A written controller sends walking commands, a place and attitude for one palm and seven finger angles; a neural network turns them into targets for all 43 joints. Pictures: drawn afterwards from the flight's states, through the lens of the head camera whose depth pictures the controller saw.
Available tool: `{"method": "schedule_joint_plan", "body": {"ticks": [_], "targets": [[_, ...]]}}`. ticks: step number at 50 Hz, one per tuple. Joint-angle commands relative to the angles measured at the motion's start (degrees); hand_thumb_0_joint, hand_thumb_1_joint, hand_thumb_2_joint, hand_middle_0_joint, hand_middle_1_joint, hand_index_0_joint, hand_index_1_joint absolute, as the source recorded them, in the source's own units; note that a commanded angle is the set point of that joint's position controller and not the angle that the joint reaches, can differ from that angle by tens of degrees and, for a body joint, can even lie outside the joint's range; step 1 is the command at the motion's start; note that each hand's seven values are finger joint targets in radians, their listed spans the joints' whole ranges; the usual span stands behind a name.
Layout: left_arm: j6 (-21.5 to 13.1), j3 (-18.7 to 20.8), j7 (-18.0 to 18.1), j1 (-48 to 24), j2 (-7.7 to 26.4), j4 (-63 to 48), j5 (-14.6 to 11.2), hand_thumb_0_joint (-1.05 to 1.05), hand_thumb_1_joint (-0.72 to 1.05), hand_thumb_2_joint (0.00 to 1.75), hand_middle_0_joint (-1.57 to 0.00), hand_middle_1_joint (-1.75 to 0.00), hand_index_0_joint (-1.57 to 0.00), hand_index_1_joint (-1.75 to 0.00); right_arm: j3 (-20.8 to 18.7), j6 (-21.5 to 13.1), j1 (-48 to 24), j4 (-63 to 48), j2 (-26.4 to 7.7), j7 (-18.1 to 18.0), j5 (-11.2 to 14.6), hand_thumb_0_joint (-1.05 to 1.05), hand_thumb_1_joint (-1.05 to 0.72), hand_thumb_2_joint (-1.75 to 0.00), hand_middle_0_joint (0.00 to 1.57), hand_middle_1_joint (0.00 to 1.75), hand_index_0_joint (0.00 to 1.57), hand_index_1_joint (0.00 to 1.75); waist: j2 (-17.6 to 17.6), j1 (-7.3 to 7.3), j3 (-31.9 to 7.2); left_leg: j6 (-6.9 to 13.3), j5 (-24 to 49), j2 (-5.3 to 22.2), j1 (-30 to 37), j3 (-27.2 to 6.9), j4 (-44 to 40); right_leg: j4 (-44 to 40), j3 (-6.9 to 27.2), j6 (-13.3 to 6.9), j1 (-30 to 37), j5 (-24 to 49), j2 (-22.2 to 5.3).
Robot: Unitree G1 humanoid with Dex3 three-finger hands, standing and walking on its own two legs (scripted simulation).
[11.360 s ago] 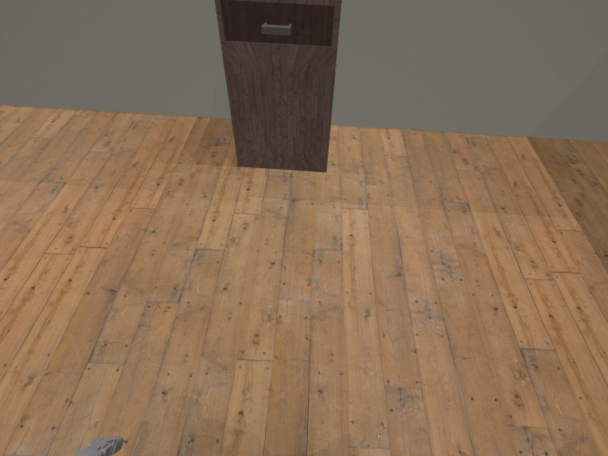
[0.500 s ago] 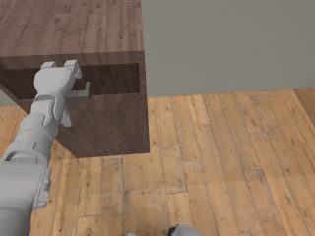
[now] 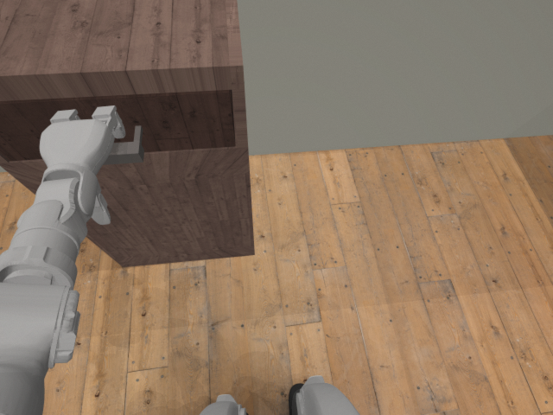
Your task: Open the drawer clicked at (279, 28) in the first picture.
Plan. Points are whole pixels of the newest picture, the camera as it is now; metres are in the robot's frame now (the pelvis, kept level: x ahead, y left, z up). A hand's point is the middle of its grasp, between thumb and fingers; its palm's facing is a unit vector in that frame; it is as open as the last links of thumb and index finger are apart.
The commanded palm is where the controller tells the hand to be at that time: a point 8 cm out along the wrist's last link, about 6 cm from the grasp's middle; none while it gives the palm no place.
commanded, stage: lower the fingers behind the handle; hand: left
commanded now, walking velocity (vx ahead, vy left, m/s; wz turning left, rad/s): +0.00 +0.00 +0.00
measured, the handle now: (109, 143) +0.55 +0.25 -0.02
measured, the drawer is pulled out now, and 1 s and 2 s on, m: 0.00 0.00 0.00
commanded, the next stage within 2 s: close the thumb around the handle in 1.08 s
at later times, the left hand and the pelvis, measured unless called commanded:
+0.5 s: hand (108, 175) +0.50 +0.25 -0.03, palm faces -0.08 -0.04 -1.00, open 13.8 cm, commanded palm +0.49 +0.24 +0.03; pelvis +0.00 +0.01 -0.02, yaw -1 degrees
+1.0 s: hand (110, 178) +0.49 +0.25 -0.03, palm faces -0.08 -0.03 -1.00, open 13.8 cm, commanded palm +0.48 +0.24 +0.02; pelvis +0.00 +0.01 -0.02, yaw -1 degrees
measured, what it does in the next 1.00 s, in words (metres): stands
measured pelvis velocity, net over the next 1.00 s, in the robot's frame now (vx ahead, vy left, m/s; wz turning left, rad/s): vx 0.00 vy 0.01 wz -0.01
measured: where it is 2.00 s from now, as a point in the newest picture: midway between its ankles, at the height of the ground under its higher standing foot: outside the picture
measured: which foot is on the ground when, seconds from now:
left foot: down 0.00-1.00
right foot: down 0.00-1.00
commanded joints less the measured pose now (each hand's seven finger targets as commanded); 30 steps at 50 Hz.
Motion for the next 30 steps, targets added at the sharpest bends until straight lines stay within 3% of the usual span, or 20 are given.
{"method": "schedule_joint_plan", "body": {"ticks": [1, 4, 5, 6, 7, 9, 12, 15, 17, 19, 25, 26, 28, 30], "targets": [[-1.5, 2.1, 2.2, -24.8, 14.4, -10.3, -0.6, 0.00, -0.50, 0.30, -0.30, -1.20, -0.30, -1.20, -3.3, -0.6, 9.0, -2.3, -9.5, -1.1, -0.5, 0.00, -0.90, -0.90, 0.20, 0.30, 0.20, 0.30, 3.5, -1.01, -25.9, -0.5, 25.2, 0.4, 12.6, -2.0, -3.2, -2.2, 0.9, -0.5, 15.6, 15.5, -0.1], [-1.8, 2.5, 2.8, -25.2, 15.0, -9.0, -0.3, 0.00, -0.50, 0.30, -0.30, -1.20, -0.30, -1.20, -3.1, -0.7, 9.2, -1.9, -9.6, -1.0, -0.6, 0.00, -0.90, -0.90, 0.20, 0.30, 0.20, 0.30, 3.7, -1.32, -24.5, -0.7, 24.2, 0.5, 11.1, -2.4, -2.1, -1.1, 0.4, -0.6, 12.6, 13.8, -0.1], [-1.7, 1.6, 3.2, -26.7, 14.0, -8.8, -0.1, 0.00, -0.50, 0.30, -0.30, -1.20, -0.30, -1.20, -3.1, -0.8, 9.4, -1.8, -9.7, -1.0, -0.7, 0.00, -0.90, -0.90, 0.20, 0.30, 0.20, 0.30, 3.6, -2.06, -24.6, -0.7, 23.2, 0.6, 11.0, -2.7, -1.8, -0.9, 0.3, -0.5, 11.5, 12.7, 0.0], [-1.4, 3.2, 3.5, -25.9, 16.0, -8.1, 0.0, 0.00, -0.50, 0.30, -0.30, -1.20, -0.30, -1.20, -3.0, -0.8, 9.4, -1.7, -9.9, -0.8, -0.7, 0.00, -0.90, -0.90, 0.20, 0.30, 0.20, 0.30, 3.9, -1.27, -24.5, -0.7, 23.0, 0.5, 10.2, -2.5, -1.5, -0.5, 0.2, -0.7, 11.4, 12.5, 0.0], [-1.4, 3.3, 3.8, -27.3, 16.2, -8.6, 0.0, 0.00, -0.50, 0.30, -0.30, -1.20, -0.30, -1.20, -3.0, -0.9, 9.5, -1.7, -10.0, -0.8, -0.9, 0.00, -0.90, -0.90, 0.20, 0.30, 0.20, 0.30, 3.7, -1.62, -25.7, -0.8, 24.3, 0.6, 10.6, -2.9, -1.2, 0.1, 0.1, -0.7, 11.3, 13.2, 0.1], [-1.1, 3.5, 4.1, -26.5, 16.2, -8.8, 0.3, 0.00, -0.50, 0.30, -0.30, -1.20, -0.30, -1.20, -3.1, -0.9, 10.0, -1.8, -9.9, -0.6, -1.1, 0.00, -0.90, -0.90, 0.20, 0.30, 0.20, 0.30, 5.7, -1.18, -29.0, -1.1, 27.3, 0.7, 11.9, -2.9, -0.1, 1.3, 0.0, -0.7, 11.1, 14.9, 0.1], [-0.9, 4.2, 4.3, -25.4, 16.1, -10.0, 0.2, 0.00, -0.50, 0.30, -0.30, -1.20, -0.30, -1.20, -3.2, -0.7, 10.3, -1.6, -9.9, -0.2, -1.3, 0.00, -0.90, -0.90, 0.20, 0.30, 0.20, 0.30, 5.8, -0.60, -31.3, -1.8, 32.7, 1.2, 13.8, -3.5, 1.2, 2.3, -0.2, -0.6, 11.0, 17.3, 0.4], [-0.1, 4.4, 4.2, -22.8, 15.6, -9.6, -0.1, 0.00, -0.50, 0.30, -0.30, -1.20, -0.30, -1.20, -3.2, -0.3, 10.4, -1.4, -10.0, 0.0, -1.3, 0.00, -0.90, -0.90, 0.20, 0.30, 0.20, 0.30, 5.0, -0.38, -30.1, -1.9, 34.3, 1.6, 13.4, -3.5, 1.5, 2.3, -0.5, -0.4, 10.9, 17.9, 0.5], [-0.1, 3.1, 4.2, -24.8, 13.8, -10.7, -0.1, 0.00, -0.50, 0.30, -0.30, -1.20, -0.30, -1.20, -3.3, -0.2, 10.3, -1.4, -9.8, 0.0, -1.3, 0.00, -0.90, -0.90, 0.20, 0.30, 0.20, 0.30, 4.8, -1.31, -29.7, -1.9, 34.4, 1.8, 13.6, -3.9, 1.7, 2.4, -0.6, -0.4, 9.7, 17.4, 0.4], [-0.6, 4.7, 4.4, -24.0, 15.8, -11.9, 0.0, 0.00, -0.50, 0.30, -0.30, -1.20, -0.30, -1.20, -3.2, -0.2, 10.5, -1.2, -10.0, 0.0, -1.5, 0.00, -0.90, -0.90, 0.20, 0.30, 0.20, 0.30, 6.0, -0.36, -31.3, -1.9, 35.3, 1.8, 14.2, -3.9, 2.0, 2.9, -0.4, -0.5, 10.3, 17.9, 0.5], [-0.4, 4.2, 5.6, -22.2, 14.6, -10.2, 0.5, 0.00, -0.50, 0.30, -0.30, -1.20, -0.30, -1.20, -3.1, -0.1, 9.9, -0.7, -9.9, 0.3, -1.5, 0.00, -0.90, -0.90, 0.20, 0.30, 0.20, 0.30, 5.8, -0.60, -28.2, -2.1, 32.8, 1.9, 12.0, -4.2, 2.8, 3.8, -0.8, -0.6, 7.3, 15.6, 0.5], [-0.2, 3.3, 5.8, -23.4, 13.8, -10.2, 0.4, 0.00, -0.50, 0.30, -0.30, -1.20, -0.30, -1.20, -3.1, -0.1, 9.9, -0.7, -9.7, 0.3, -1.6, 0.00, -0.90, -0.90, 0.20, 0.30, 0.20, 0.30, 5.7, -1.18, -28.4, -2.0, 31.9, 1.8, 11.7, -4.0, 2.9, 3.9, -0.9, -0.6, 7.3, 15.4, 0.5], [0.0, 4.3, 6.0, -23.3, 14.8, -10.3, 0.5, 0.00, -0.50, 0.30, -0.30, -1.20, -0.30, -1.20, -3.2, -0.1, 10.1, -0.7, -9.9, 0.3, -1.6, 0.00, -0.90, -0.90, 0.20, 0.30, 0.20, 0.30, 5.6, -0.92, -30.0, -2.2, 33.0, 1.9, 12.0, -4.4, 3.5, 4.6, -0.9, -0.5, 7.1, 15.8, 0.4], [0.6, 2.2, 6.1, -23.3, 11.9, -9.3, 0.7, 0.00, -0.50, 0.30, -0.30, -1.20, -0.30, -1.20, -3.2, -0.2, 10.0, -0.7, -9.5, 0.5, -1.5, 0.00, -0.90, -0.90, 0.20, 0.30, 0.20, 0.30, 6.3, -1.45, -28.8, -2.5, 33.8, 2.1, 12.3, -4.5, 3.9, 4.7, -1.2, -0.6, 5.3, 15.2, 0.5]]}}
